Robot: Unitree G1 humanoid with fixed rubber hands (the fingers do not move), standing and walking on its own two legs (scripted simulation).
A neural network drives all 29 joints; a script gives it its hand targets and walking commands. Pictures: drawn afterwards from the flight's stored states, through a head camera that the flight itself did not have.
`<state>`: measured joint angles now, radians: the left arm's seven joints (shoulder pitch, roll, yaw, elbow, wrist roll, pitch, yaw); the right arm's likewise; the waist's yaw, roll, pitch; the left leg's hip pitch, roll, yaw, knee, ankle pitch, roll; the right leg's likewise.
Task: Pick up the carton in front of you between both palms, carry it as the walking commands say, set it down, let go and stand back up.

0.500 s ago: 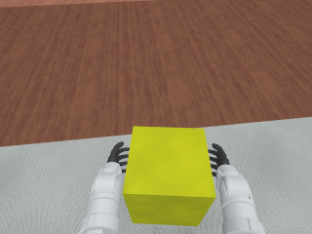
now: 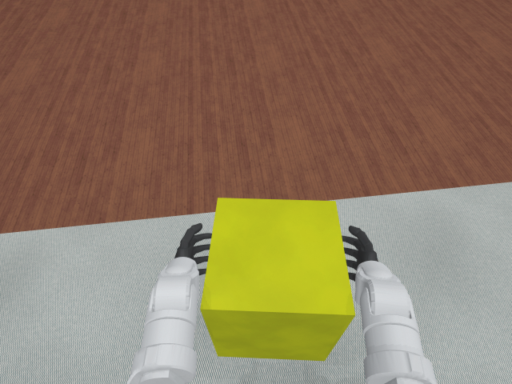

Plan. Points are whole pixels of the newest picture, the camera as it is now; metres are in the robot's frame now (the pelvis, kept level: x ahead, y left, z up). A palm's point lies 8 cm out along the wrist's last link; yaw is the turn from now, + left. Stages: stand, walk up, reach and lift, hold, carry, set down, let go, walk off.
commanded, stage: reach and lift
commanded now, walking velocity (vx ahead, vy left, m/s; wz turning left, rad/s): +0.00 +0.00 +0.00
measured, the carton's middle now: (273, 283) +0.31 +0.00 -0.05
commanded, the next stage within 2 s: hold in 0.40 s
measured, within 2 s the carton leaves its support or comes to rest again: neither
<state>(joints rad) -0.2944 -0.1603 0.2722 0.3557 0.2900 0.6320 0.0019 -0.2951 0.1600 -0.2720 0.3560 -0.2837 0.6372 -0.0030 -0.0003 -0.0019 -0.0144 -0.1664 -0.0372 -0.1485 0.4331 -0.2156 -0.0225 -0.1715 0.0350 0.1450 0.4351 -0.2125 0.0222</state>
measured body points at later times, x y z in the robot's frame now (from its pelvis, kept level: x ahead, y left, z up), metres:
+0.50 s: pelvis +0.01 +0.00 +0.00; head -0.03 +0.00 +0.45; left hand +0.30 +0.15 +0.03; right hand +0.30 -0.15 +0.03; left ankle +0.02 +0.14 -0.74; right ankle +0.02 -0.13 -0.74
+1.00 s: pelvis +0.00 +0.00 +0.00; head -0.05 +0.00 +0.45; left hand +0.30 +0.15 +0.04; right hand +0.30 -0.15 +0.04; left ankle +0.02 +0.13 -0.74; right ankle +0.02 -0.13 -0.74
